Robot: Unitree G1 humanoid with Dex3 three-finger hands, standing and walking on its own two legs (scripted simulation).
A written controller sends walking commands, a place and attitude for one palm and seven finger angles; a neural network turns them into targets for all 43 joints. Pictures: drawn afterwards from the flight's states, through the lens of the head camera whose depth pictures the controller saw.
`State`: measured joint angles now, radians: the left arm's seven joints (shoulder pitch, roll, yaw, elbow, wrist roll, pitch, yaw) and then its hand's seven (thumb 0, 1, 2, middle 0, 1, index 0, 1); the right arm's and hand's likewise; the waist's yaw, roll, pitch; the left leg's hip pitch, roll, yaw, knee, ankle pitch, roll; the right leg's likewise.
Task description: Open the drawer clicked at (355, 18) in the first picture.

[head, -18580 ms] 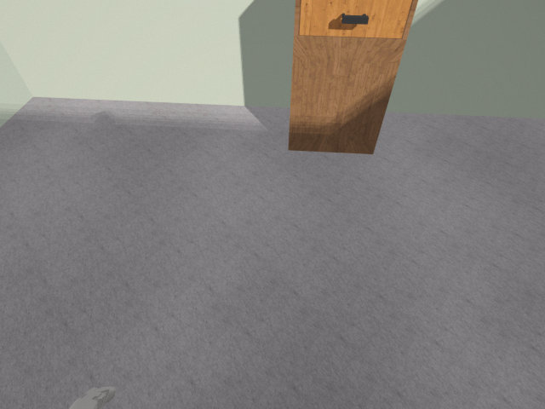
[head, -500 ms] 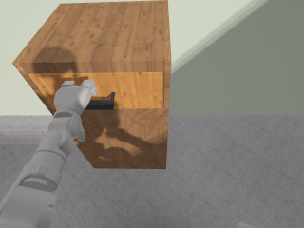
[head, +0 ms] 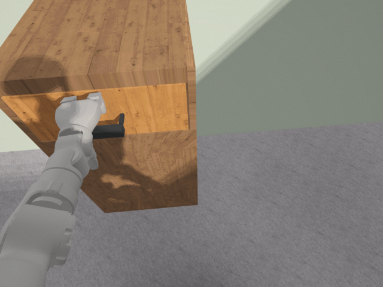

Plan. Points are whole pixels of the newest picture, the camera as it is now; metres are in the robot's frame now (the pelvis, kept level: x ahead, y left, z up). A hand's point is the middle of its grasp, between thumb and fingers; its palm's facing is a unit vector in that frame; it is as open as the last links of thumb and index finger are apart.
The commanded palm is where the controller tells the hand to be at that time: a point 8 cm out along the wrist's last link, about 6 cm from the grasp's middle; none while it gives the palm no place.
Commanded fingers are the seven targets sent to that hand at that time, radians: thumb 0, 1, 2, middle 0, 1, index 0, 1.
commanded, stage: move the hooked fingers above the handle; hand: left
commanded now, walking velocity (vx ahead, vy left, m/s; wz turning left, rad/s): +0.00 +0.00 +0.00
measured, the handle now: (104, 125) +0.52 +0.23 -0.01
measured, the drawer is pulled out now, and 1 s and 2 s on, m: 0.00 0.00 0.00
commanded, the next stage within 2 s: none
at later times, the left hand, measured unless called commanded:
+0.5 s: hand (94, 137) +0.45 +0.22 +0.03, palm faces -0.16 -0.07 -0.98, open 13.8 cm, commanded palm +0.45 +0.22 +0.11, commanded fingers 0.00 -0.50 0.30 -0.30 -1.20 -0.30 -1.20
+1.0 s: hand (103, 132) +0.45 +0.19 +0.05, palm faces -0.05 -0.07 -1.00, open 13.8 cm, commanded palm +0.44 +0.22 +0.11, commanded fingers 0.00 -0.50 0.30 -0.30 -1.20 -0.30 -1.20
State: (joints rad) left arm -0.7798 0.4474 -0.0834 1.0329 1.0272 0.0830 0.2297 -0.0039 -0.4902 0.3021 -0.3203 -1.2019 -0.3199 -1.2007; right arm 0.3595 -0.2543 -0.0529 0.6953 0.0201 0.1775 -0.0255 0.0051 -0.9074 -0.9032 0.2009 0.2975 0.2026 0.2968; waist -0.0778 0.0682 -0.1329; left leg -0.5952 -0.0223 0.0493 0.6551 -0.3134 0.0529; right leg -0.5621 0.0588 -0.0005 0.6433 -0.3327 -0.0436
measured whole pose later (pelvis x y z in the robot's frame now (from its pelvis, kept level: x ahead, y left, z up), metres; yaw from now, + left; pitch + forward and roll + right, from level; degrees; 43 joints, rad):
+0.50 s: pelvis +0.01 +0.01 +0.00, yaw +2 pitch +14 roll -1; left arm -0.76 0.42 -0.17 0.94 0.99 -0.01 0.13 -0.01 -0.49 0.30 -0.32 -1.20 -0.32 -1.20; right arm 0.32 -0.24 -0.05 0.68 0.01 0.16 -0.04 0.00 -0.91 -0.90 0.20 0.30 0.20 0.30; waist -0.06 0.04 -0.13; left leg -0.59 -0.04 0.02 0.67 -0.33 0.07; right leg -0.53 0.04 -0.03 0.63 -0.35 -0.03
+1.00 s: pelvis +0.00 +0.02 +0.00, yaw +2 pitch +13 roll -2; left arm -0.73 0.41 -0.18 0.82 1.02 -0.12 0.17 -0.01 -0.49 0.30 -0.33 -1.21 -0.33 -1.20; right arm 0.33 -0.24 -0.06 0.68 0.00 0.16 -0.06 0.00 -0.91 -0.90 0.20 0.30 0.20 0.30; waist -0.06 0.04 -0.12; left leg -0.59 -0.05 0.01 0.69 -0.34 0.07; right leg -0.53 0.04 -0.04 0.65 -0.35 -0.03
